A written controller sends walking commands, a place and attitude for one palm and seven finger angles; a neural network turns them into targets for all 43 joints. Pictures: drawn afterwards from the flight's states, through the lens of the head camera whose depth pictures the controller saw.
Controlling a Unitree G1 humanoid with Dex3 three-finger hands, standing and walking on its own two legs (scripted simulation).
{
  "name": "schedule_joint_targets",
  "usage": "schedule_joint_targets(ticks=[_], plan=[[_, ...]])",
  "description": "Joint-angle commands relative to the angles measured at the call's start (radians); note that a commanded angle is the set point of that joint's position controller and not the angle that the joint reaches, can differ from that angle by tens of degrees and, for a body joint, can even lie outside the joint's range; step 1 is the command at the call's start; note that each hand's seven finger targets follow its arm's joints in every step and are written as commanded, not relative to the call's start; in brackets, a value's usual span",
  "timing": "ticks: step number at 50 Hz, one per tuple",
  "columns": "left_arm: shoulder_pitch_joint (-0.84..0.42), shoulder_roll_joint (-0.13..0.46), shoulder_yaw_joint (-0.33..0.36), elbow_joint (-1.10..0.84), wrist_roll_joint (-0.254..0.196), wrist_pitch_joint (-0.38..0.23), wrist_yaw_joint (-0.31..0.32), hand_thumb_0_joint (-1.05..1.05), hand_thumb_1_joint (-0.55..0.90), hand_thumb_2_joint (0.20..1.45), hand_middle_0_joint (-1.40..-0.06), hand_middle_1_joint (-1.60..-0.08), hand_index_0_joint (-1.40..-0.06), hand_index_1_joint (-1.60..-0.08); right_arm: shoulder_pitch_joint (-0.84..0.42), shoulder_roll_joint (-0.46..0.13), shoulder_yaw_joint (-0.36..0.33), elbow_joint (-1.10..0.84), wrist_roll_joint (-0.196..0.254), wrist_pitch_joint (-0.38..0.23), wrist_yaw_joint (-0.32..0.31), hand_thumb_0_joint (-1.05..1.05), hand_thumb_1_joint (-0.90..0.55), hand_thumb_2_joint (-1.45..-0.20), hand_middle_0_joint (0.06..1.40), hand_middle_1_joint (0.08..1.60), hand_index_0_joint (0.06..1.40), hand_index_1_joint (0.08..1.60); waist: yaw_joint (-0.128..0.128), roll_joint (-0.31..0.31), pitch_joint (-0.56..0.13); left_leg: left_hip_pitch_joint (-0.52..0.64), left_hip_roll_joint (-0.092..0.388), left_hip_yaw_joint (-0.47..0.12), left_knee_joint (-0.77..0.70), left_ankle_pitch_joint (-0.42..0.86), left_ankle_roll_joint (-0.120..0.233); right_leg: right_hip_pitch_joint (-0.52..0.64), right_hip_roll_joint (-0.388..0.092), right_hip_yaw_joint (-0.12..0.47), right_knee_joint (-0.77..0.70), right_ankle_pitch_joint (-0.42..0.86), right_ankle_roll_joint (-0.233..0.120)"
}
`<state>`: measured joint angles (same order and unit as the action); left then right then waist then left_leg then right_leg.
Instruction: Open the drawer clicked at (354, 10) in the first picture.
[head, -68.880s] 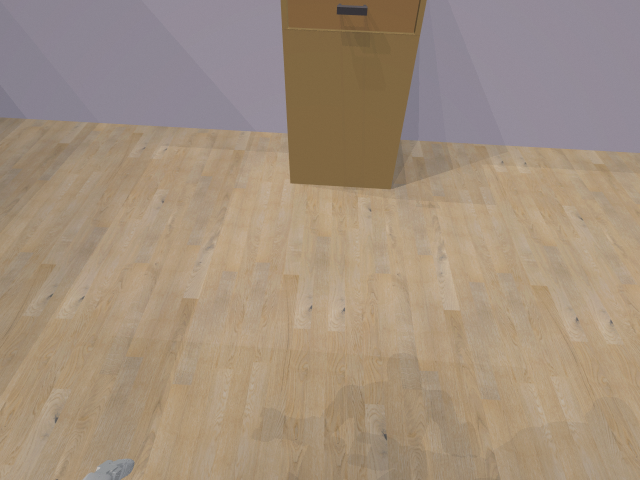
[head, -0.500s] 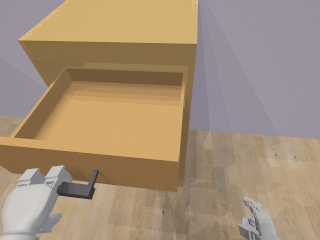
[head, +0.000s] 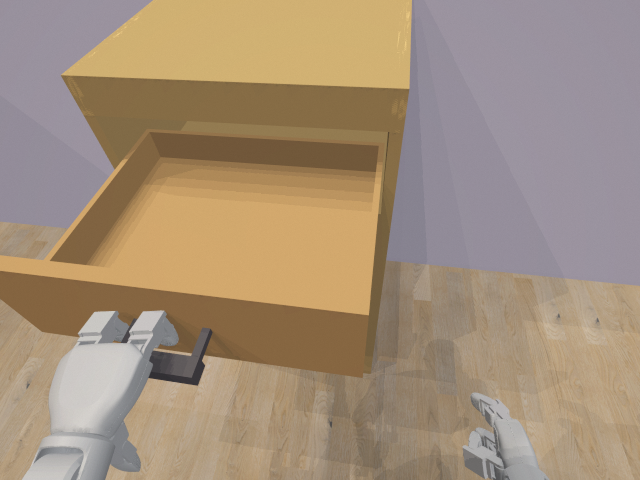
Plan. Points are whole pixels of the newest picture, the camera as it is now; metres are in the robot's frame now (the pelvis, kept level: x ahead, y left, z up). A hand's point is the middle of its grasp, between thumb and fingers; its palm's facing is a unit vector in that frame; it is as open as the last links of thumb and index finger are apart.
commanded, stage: lift the hand off the handle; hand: left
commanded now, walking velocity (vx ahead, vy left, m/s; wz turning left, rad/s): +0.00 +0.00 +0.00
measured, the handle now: (162, 348) +0.23 +0.23 +0.06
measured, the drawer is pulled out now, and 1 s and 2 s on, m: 0.30 0.30 0.30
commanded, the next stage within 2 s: draw the hand back to the body in 1.32 s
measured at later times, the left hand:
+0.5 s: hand (99, 368) +0.18 +0.26 +0.10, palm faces +0.07 -0.06 -1.00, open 13.4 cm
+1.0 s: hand (64, 321) +0.20 +0.26 +0.18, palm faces +0.13 -0.04 -0.99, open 13.8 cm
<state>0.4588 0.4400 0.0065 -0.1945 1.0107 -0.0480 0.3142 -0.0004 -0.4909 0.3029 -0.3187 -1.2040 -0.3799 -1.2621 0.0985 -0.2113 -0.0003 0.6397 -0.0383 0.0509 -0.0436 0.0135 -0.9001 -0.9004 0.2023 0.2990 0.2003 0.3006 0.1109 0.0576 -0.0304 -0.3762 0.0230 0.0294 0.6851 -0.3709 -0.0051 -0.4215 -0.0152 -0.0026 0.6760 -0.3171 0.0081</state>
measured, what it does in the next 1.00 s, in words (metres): stands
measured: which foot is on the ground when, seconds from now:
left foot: down 0.00-1.00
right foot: down 0.00-1.00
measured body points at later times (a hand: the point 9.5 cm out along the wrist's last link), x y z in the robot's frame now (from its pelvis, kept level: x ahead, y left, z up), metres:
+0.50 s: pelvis +0.00 +0.00 +0.01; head +0.01 -0.03 +0.46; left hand +0.17 +0.26 +0.16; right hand +0.23 -0.21 -0.08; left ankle -0.01 +0.12 -0.72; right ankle +0.02 -0.13 -0.72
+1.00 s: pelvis +0.00 +0.00 +0.02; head +0.00 -0.04 +0.47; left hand +0.18 +0.26 +0.23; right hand +0.24 -0.19 -0.07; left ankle -0.01 +0.12 -0.72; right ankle +0.02 -0.13 -0.72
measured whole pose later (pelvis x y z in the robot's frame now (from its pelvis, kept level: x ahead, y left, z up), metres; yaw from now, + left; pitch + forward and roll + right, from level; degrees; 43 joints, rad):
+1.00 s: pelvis +0.00 +0.00 +0.02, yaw +1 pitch -3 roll +0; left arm 0.39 0.61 0.14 -0.52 0.77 0.10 -0.03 0.00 -0.50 0.30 -0.32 -1.20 -0.34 -1.21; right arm 0.07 -0.27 0.04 0.61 0.01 0.07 -0.05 0.01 -0.90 -0.90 0.20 0.30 0.20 0.30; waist 0.12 0.11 0.02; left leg -0.13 0.01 0.01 0.45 -0.27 0.00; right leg -0.16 -0.02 -0.03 0.44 -0.22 0.02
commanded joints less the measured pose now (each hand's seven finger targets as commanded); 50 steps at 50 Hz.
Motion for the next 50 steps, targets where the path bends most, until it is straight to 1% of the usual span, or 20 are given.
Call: schedule_joint_targets(ticks=[1, 4, 6, 11, 13, 21, 23, 25, 26, 29, 31, 32, 35, 36, 40, 41, 42, 44, 46, 50], plan=[[-0.118, 0.196, 0.183, -0.120, -0.026, 0.037, 0.020, 0.000, -0.500, 0.300, -0.300, -1.200, -0.300, -1.200, -0.157, -0.112, -0.031, -0.149, 0.011, -0.044, -0.021, 0.000, -0.900, -0.900, 0.200, 0.300, 0.200, 0.300, -0.008, -0.041, -0.114, 0.043, -0.034, -0.023, -0.131, 0.152, 0.000, 0.079, 0.031, 0.023, -0.140, 0.120, -0.038], [-0.127, 0.215, 0.193, -0.188, -0.033, 0.026, 0.017, 0.000, -0.500, 0.300, -0.300, -1.200, -0.300, -1.200, -0.155, -0.107, -0.032, -0.151, 0.009, -0.046, -0.026, 0.000, -0.900, -0.900, 0.200, 0.300, 0.200, 0.300, 0.001, -0.017, -0.163, 0.080, -0.037, -0.017, -0.135, 0.174, 0.005, 0.113, 0.022, 0.023, -0.146, 0.138, -0.035], [-0.157, 0.252, 0.225, -0.219, -0.041, 0.025, 0.015, 0.000, -0.500, 0.300, -0.300, -1.200, -0.300, -1.200, -0.160, -0.112, -0.029, -0.151, 0.009, -0.045, -0.032, 0.000, -0.900, -0.900, 0.200, 0.300, 0.200, 0.300, 0.000, 0.009, -0.167, 0.100, -0.035, -0.023, -0.146, 0.187, 0.001, 0.127, 0.024, 0.037, -0.162, 0.145, -0.038], [-0.119, 0.265, 0.255, -0.283, -0.079, 0.010, 0.004, 0.000, -0.500, 0.300, -0.300, -1.200, -0.300, -1.200, -0.164, -0.115, -0.031, -0.159, 0.012, -0.053, -0.038, 0.000, -0.900, -0.900, 0.200, 0.300, 0.200, 0.300, 0.003, 0.008, -0.161, 0.130, -0.033, -0.023, -0.154, 0.233, 0.001, 0.158, 0.019, 0.048, -0.183, 0.196, -0.035], [-0.103, 0.214, 0.207, -0.299, -0.090, 0.017, -0.012, 0.000, -0.500, 0.300, -0.300, -1.200, -0.300, -1.200, -0.165, -0.112, -0.030, -0.161, 0.013, -0.054, -0.032, 0.000, -0.900, -0.900, 0.200, 0.300, 0.200, 0.300, 0.000, 0.005, -0.147, 0.131, -0.031, -0.021, -0.168, 0.232, 0.004, 0.157, 0.014, 0.031, -0.186, 0.189, -0.029], [-0.075, 0.259, 0.224, -0.386, -0.118, 0.067, -0.084, 0.000, -0.500, 0.300, -0.300, -1.200, -0.300, -1.200, -0.189, -0.140, -0.020, -0.184, 0.025, -0.045, -0.024, 0.000, -0.900, -0.900, 0.200, 0.300, 0.200, 0.300, 0.001, -0.002, -0.108, 0.155, -0.016, -0.025, -0.211, 0.260, 0.000, 0.202, 0.011, 0.025, -0.222, 0.199, -0.023], [-0.108, 0.231, 0.181, -0.404, -0.113, 0.078, -0.105, 0.000, -0.500, 0.300, -0.300, -1.200, -0.300, -1.200, -0.179, -0.132, -0.018, -0.182, 0.023, -0.039, -0.019, 0.000, -0.900, -0.900, 0.200, 0.300, 0.200, 0.300, 0.001, 0.001, -0.095, 0.160, -0.014, -0.021, -0.229, 0.254, 0.003, 0.202, 0.008, 0.002, -0.229, 0.171, -0.020], [-0.113, 0.252, 0.198, -0.404, -0.115, 0.084, -0.123, 0.000, -0.500, 0.300, -0.300, -1.200, -0.300, -1.200, -0.175, -0.137, -0.018, -0.186, 0.024, -0.037, -0.021, 0.000, -0.900, -0.900, 0.200, 0.300, 0.200, 0.300, 0.005, -0.021, -0.086, 0.168, -0.014, -0.021, -0.239, 0.251, 0.007, 0.213, 0.008, 0.001, -0.241, 0.171, -0.016], [-0.111, 0.294, 0.241, -0.408, -0.131, 0.092, -0.130, 0.000, -0.500, 0.300, -0.300, -1.200, -0.300, -1.200, -0.196, -0.144, -0.013, -0.189, 0.035, -0.038, -0.025, 0.000, -0.900, -0.900, 0.200, 0.300, 0.200, 0.300, 0.007, 0.009, -0.089, 0.175, -0.010, -0.025, -0.242, 0.239, 0.004, 0.231, 0.011, 0.019, -0.249, 0.174, -0.021], [-0.142, 0.290, 0.224, -0.444, -0.128, 0.089, -0.152, 0.000, -0.500, 0.300, -0.300, -1.200, -0.300, -1.200, -0.180, -0.139, -0.007, -0.193, 0.028, -0.034, -0.026, 0.000, -0.900, -0.900, 0.200, 0.300, 0.200, 0.300, 0.010, -0.002, -0.110, 0.198, -0.013, -0.024, -0.252, 0.285, 0.007, 0.258, 0.002, 0.000, -0.253, 0.208, -0.016], [-0.136, 0.329, 0.271, -0.469, -0.151, 0.091, -0.162, 0.000, -0.500, 0.300, -0.300, -1.200, -0.300, -1.200, -0.205, -0.148, -0.006, -0.198, 0.041, -0.038, -0.030, 0.000, -0.900, -0.900, 0.200, 0.300, 0.200, 0.300, 0.010, 0.043, -0.121, 0.219, -0.006, -0.029, -0.254, 0.287, 0.002, 0.275, 0.009, 0.018, -0.264, 0.220, -0.019], [-0.142, 0.306, 0.248, -0.498, -0.149, 0.087, -0.168, 0.000, -0.500, 0.300, -0.300, -1.200, -0.300, -1.200, -0.184, -0.137, 0.004, -0.206, 0.032, -0.038, -0.027, 0.000, -0.900, -0.900, 0.200, 0.300, 0.200, 0.300, 0.015, 0.044, -0.136, 0.221, -0.007, -0.026, -0.255, 0.303, 0.004, 0.281, -0.003, -0.002, -0.258, 0.219, -0.015], [-0.140, 0.334, 0.276, -0.473, -0.171, 0.089, -0.191, 0.000, -0.500, 0.300, -0.300, -1.200, -0.300, -1.200, -0.184, -0.146, -0.003, -0.191, 0.035, -0.032, -0.028, 0.000, -0.900, -0.900, 0.200, 0.300, 0.200, 0.300, 0.006, -0.002, -0.083, 0.219, -0.009, -0.028, -0.268, 0.312, 0.003, 0.279, 0.000, -0.001, -0.278, 0.241, -0.010], [-0.129, 0.363, 0.315, -0.476, -0.196, 0.093, -0.197, 0.000, -0.500, 0.300, -0.300, -1.200, -0.300, -1.200, -0.211, -0.153, 0.000, -0.196, 0.047, -0.038, -0.030, 0.000, -0.900, -0.900, 0.200, 0.300, 0.200, 0.300, 0.006, 0.038, -0.078, 0.223, -0.002, -0.029, -0.268, 0.289, 0.001, 0.287, 0.005, 0.014, -0.286, 0.232, -0.013], [-0.153, 0.344, 0.284, -0.507, -0.199, 0.102, -0.229, 0.000, -0.500, 0.300, -0.300, -1.200, -0.300, -1.200, -0.191, -0.151, 0.000, -0.199, 0.041, -0.029, -0.022, 0.000, -0.900, -0.900, 0.200, 0.300, 0.200, 0.300, 0.005, 0.020, -0.085, 0.231, -0.005, -0.028, -0.286, 0.339, 0.001, 0.303, -0.005, -0.014, -0.286, 0.261, -0.007], [-0.135, 0.369, 0.321, -0.504, -0.226, 0.110, -0.235, 0.000, -0.500, 0.300, -0.300, -1.200, -0.300, -1.200, -0.218, -0.154, 0.003, -0.203, 0.055, -0.037, -0.021, 0.000, -0.900, -0.900, 0.200, 0.300, 0.200, 0.300, 0.004, 0.047, -0.080, 0.232, 0.003, -0.029, -0.284, 0.319, -0.002, 0.306, 0.003, -0.002, -0.292, 0.250, -0.009], [-0.154, 0.334, 0.278, -0.513, -0.221, 0.114, -0.251, 0.000, -0.500, 0.300, -0.300, -1.200, -0.300, -1.200, -0.201, -0.144, 0.013, -0.206, 0.043, -0.035, -0.015, 0.000, -0.900, -0.900, 0.200, 0.300, 0.200, 0.300, 0.007, 0.040, -0.086, 0.226, -0.005, -0.029, -0.293, 0.315, 0.001, 0.310, -0.006, -0.021, -0.289, 0.230, -0.007], [-0.150, 0.339, 0.272, -0.481, -0.224, 0.129, -0.275, 0.000, -0.500, 0.300, -0.300, -1.200, -0.300, -1.200, -0.199, -0.151, 0.005, -0.194, 0.048, -0.027, -0.014, 0.000, -0.900, -0.900, 0.200, 0.300, 0.200, 0.300, 0.000, -0.003, -0.051, 0.221, -0.005, -0.027, -0.304, 0.318, 0.004, 0.303, -0.003, -0.025, -0.300, 0.237, -0.004], [-0.179, 0.373, 0.304, -0.496, -0.242, 0.147, -0.295, 0.000, -0.500, 0.300, -0.300, -1.200, -0.300, -1.200, -0.233, -0.159, 0.008, -0.203, 0.061, -0.032, -0.010, 0.000, -0.900, -0.900, 0.200, 0.300, 0.200, 0.300, -0.001, 0.022, -0.052, 0.218, 0.002, -0.030, -0.305, 0.303, 0.001, 0.314, 0.003, -0.013, -0.300, 0.239, -0.006], [-0.180, 0.408, 0.321, -0.530, -0.231, 0.159, -0.323, 0.000, -0.500, 0.300, -0.300, -1.200, -0.300, -1.200, -0.209, -0.162, 0.010, -0.213, 0.053, -0.023, -0.004, 0.000, -0.900, -0.900, 0.200, 0.300, 0.200, 0.300, 0.015, 0.005, -0.101, 0.225, -0.005, -0.025, -0.311, 0.345, 0.003, 0.345, -0.006, -0.026, -0.291, 0.271, -0.002]])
